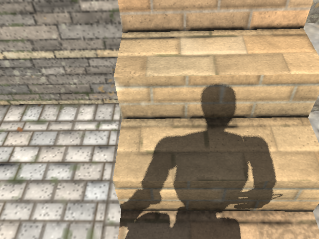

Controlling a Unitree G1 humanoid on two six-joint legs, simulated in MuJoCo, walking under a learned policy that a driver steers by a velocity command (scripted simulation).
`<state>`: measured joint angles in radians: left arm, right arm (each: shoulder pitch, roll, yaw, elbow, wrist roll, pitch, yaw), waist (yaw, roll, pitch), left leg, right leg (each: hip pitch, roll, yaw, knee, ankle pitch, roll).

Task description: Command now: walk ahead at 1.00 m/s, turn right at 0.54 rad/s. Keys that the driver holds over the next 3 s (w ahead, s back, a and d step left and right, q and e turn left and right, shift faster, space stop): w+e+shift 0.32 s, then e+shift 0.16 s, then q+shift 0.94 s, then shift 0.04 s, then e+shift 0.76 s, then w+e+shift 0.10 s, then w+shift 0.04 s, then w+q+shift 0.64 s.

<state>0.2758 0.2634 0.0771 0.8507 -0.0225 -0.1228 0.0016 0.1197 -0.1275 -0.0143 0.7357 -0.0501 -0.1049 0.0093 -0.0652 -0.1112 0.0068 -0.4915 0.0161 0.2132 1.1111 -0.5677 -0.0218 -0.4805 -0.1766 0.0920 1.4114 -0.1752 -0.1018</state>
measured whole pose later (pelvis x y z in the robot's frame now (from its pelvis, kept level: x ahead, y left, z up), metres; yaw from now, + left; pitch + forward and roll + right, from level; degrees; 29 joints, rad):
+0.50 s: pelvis +0.19 -0.09 +0.08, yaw -24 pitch +4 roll +0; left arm 0.50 0.20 0.04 0.85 0.01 -0.03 0.04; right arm -0.12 -0.22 0.01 0.53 -0.10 -0.10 0.05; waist 0.15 0.04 -0.04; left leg -0.97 0.01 -0.03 2.09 -0.19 -0.01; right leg -0.24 0.23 0.13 0.58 -0.37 -0.18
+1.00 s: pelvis +0.26 -0.17 +0.25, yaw -16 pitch +0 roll +1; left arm -0.08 0.17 -0.04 0.42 0.03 0.00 0.00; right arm 0.25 -0.23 -0.09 0.74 -0.05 0.03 -0.08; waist -0.06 0.00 -0.02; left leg -0.52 -0.19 -0.15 0.78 -0.26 0.08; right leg -0.73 -0.01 0.07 1.19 -0.34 0.06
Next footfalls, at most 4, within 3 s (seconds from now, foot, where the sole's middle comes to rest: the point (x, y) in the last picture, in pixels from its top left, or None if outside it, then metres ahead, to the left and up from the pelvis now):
0.34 right None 0.16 -0.09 -0.68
0.74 left None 0.41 -0.13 -0.49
1.06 right None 0.35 -0.33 -0.49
1.62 left None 0.16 0.00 -0.68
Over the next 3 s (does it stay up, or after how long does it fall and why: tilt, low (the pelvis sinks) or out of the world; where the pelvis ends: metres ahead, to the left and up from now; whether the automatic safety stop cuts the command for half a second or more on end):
stays up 0.59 -0.20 0.43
